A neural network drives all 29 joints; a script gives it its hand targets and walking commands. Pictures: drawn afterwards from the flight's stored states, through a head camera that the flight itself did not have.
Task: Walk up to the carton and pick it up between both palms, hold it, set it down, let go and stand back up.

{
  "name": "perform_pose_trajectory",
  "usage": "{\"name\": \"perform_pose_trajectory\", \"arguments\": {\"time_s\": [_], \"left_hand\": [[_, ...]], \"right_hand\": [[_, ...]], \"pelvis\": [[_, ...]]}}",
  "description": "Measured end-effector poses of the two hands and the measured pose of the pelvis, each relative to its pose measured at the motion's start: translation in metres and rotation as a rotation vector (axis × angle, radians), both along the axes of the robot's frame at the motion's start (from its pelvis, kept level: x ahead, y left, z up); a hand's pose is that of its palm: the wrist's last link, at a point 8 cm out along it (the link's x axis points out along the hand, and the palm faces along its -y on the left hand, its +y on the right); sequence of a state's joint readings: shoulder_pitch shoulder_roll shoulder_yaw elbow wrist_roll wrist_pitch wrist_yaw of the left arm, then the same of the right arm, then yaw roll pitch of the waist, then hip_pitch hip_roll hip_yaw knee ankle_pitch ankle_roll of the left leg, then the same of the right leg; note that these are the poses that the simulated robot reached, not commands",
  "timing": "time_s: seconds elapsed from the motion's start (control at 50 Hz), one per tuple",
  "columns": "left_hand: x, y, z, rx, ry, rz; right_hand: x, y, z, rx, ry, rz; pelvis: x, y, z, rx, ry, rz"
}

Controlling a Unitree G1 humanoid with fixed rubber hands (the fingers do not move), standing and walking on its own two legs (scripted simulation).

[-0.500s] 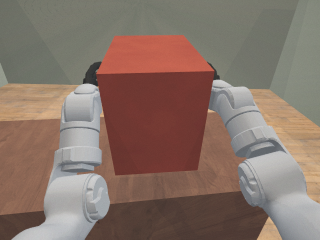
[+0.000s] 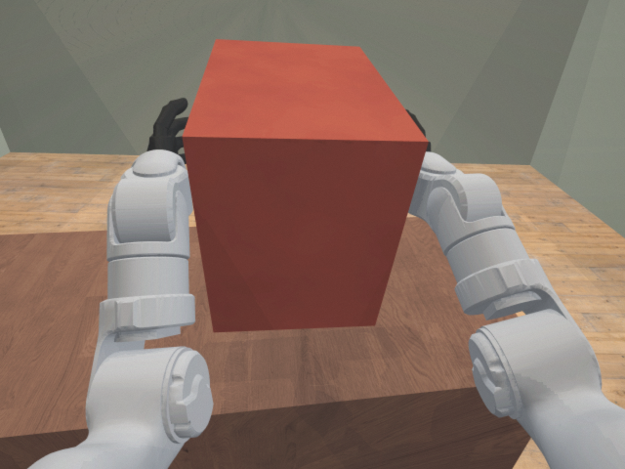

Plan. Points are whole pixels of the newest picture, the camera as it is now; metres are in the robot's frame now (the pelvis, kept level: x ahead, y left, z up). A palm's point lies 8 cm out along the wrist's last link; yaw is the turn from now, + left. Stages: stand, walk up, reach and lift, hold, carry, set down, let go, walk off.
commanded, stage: set down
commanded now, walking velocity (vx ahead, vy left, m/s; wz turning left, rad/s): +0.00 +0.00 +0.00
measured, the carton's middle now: (292, 177) +0.40 +0.01 +0.28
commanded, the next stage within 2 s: none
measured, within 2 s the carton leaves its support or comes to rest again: neither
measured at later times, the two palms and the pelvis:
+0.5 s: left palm (163, 188) +0.38 +0.16 +0.28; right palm (395, 195) +0.38 -0.12 +0.26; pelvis -0.02 +0.00 +0.00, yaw +0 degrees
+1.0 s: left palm (184, 205) +0.41 +0.15 +0.24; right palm (392, 217) +0.41 -0.13 +0.22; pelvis +0.00 -0.01 +0.00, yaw +0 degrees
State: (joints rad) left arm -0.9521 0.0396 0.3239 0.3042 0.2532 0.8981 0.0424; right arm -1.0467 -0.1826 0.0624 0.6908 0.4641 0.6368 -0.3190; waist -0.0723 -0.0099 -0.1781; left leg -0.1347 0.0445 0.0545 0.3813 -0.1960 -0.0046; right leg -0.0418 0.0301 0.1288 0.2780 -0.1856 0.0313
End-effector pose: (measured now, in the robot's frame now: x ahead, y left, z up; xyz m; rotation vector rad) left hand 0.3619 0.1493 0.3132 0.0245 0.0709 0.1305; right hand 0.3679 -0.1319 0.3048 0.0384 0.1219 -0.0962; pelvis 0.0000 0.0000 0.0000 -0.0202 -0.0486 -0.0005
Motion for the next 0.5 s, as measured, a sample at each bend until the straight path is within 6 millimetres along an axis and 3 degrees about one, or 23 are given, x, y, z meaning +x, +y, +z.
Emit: {"name": "perform_pose_trajectory", "arguments": {"time_s": [0.18,0.36,0.5], "left_hand": [[-0.015,0.014,0.008,-0.014,-0.069,-0.025],[-0.003,0.019,-0.020,-0.018,-0.058,-0.029],[0.015,0.013,-0.034,0.009,-0.064,-0.026]], "right_hand": [[-0.015,0.011,0.010,-0.035,-0.072,0.007],[-0.003,0.017,-0.025,-0.061,-0.070,0.009],[0.014,0.011,-0.043,-0.040,-0.084,0.002]], "pelvis": [[-0.009,0.000,-0.001,0.000,-0.058,0.001],[-0.022,-0.003,0.000,0.004,-0.080,0.002],[-0.019,-0.004,0.000,0.005,-0.075,0.002]]}}
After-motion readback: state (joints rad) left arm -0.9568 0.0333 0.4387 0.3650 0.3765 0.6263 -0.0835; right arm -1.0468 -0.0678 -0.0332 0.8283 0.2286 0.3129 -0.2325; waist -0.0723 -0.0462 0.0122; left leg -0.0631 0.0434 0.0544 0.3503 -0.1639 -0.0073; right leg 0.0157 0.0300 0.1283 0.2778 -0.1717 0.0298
